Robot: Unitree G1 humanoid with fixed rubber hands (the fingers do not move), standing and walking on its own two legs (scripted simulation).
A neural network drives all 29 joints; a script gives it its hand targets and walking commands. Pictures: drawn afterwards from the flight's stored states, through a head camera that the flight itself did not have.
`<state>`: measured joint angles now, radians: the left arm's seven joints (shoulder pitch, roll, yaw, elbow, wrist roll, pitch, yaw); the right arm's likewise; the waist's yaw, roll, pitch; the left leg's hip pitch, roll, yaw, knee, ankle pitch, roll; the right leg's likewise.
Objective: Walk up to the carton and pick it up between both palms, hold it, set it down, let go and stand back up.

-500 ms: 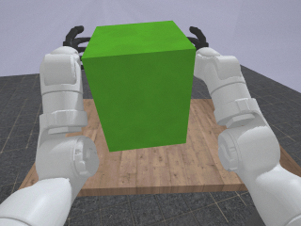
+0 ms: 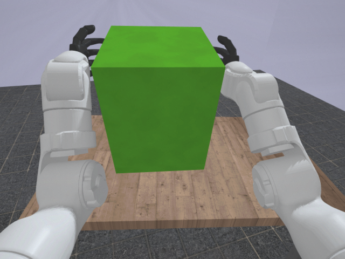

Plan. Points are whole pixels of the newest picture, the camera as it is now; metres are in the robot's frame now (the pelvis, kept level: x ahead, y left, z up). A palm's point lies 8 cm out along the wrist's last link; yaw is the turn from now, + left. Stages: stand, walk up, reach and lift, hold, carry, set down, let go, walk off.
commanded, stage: hold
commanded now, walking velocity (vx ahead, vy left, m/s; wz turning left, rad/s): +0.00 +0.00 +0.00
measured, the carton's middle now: (158, 99) +0.36 -0.01 +0.27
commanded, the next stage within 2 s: set down in 1.38 s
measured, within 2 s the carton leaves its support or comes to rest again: neither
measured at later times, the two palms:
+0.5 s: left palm (68, 56) +0.36 +0.16 +0.36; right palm (214, 71) +0.36 -0.13 +0.33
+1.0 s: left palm (84, 63) +0.35 +0.13 +0.35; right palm (232, 64) +0.34 -0.16 +0.35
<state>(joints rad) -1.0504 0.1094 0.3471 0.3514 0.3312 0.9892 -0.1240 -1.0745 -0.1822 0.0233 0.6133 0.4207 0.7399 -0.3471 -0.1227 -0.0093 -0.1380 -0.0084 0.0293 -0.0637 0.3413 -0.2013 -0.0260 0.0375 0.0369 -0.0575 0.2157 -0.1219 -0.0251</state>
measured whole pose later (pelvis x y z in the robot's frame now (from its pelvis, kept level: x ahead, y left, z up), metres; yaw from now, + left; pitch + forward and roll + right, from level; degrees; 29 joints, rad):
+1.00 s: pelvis -0.02 +0.00 +0.00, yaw -2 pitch -4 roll +0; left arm -1.15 0.08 0.43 0.58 0.36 0.91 -0.08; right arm -1.27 -0.21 -0.02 0.92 0.29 0.73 -0.24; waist -0.04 0.03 -0.20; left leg -0.09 0.02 -0.02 0.32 -0.16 -0.01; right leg -0.09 0.04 0.01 0.29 -0.12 -0.02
